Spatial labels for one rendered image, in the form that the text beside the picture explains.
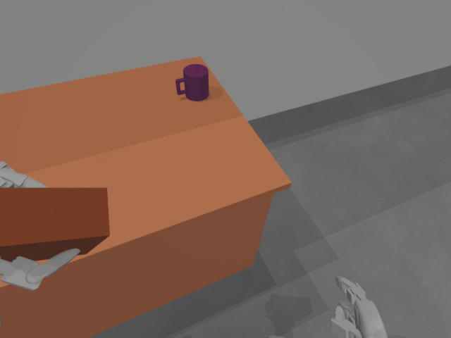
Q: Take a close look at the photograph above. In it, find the table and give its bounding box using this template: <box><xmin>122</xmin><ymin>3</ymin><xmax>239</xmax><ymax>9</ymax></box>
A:
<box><xmin>0</xmin><ymin>56</ymin><xmax>292</xmax><ymax>338</ymax></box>

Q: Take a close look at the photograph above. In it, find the sponge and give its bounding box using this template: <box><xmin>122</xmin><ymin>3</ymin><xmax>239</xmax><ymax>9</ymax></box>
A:
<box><xmin>0</xmin><ymin>188</ymin><xmax>110</xmax><ymax>262</ymax></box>

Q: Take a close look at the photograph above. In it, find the robot left hand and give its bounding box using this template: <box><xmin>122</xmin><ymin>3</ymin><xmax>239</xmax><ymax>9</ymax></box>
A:
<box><xmin>0</xmin><ymin>161</ymin><xmax>80</xmax><ymax>291</ymax></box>

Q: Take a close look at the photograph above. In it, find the robot right hand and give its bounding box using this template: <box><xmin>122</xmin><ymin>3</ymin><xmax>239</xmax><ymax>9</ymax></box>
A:
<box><xmin>331</xmin><ymin>276</ymin><xmax>388</xmax><ymax>338</ymax></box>

